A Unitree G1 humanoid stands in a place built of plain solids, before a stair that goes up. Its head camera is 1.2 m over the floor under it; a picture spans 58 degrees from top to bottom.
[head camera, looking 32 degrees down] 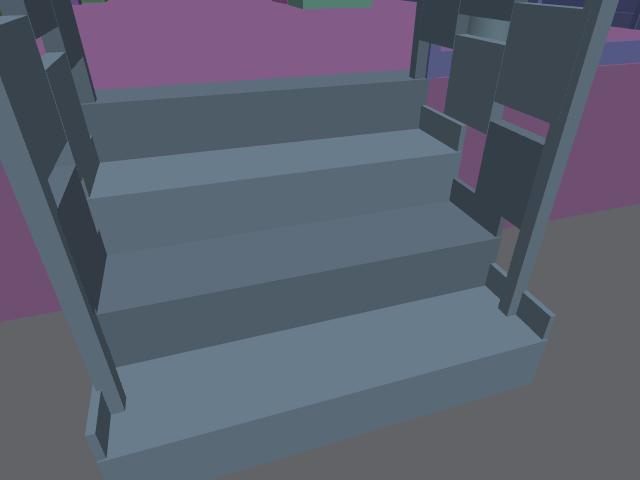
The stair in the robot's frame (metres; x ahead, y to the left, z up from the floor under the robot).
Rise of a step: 0.20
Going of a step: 0.30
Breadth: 1.32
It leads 18 degrees to the left of straight ahead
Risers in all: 4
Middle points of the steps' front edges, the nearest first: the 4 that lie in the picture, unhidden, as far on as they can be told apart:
0.79 -0.10 0.21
1.08 0.00 0.41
1.36 0.09 0.62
1.65 0.18 0.82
